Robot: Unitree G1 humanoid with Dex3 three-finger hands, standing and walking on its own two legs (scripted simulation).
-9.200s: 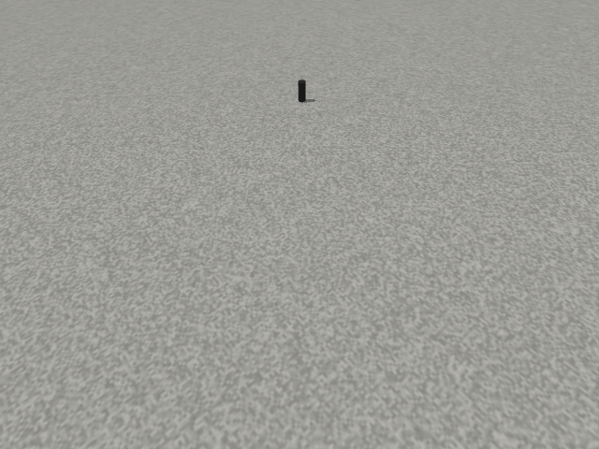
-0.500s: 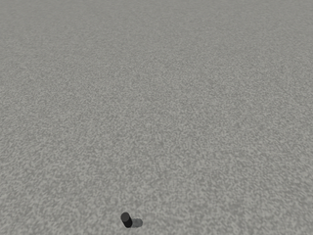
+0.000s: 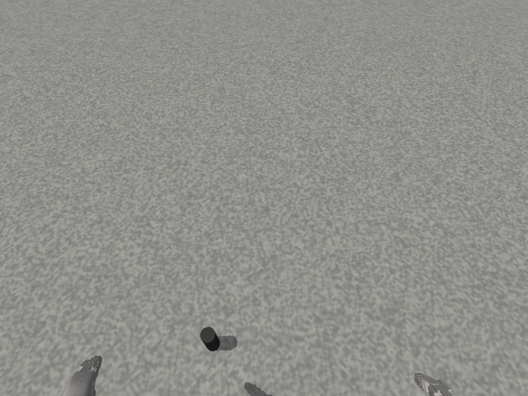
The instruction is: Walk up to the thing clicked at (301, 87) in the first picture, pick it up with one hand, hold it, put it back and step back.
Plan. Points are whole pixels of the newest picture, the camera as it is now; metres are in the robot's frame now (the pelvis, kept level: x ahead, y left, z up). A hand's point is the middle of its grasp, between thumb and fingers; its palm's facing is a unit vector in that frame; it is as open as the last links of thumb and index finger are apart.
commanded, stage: go down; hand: left
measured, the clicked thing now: (210, 339) +0.37 +0.20 -0.69
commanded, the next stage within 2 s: none
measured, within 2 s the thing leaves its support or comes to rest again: neither
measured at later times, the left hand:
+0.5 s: hand out of the picture +0.14 +0.27 -0.18, palm faces +0.05 -0.95 -0.31, open 17.2 cm
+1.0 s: hand (115, 368) +0.23 +0.33 -0.28, palm faces +0.09 -0.97 -0.21, open 17.3 cm
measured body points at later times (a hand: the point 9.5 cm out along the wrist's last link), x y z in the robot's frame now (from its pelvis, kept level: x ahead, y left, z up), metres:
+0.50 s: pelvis +0.00 +0.02 -0.06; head +0.08 +0.05 +0.38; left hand +0.13 +0.32 -0.15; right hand +0.17 -0.22 -0.14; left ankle -0.02 +0.13 -0.72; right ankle +0.02 -0.12 -0.72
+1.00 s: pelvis -0.05 +0.01 -0.20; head +0.11 +0.04 +0.22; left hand +0.22 +0.38 -0.26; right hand +0.12 -0.25 -0.30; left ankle -0.02 +0.13 -0.72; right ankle +0.02 -0.12 -0.72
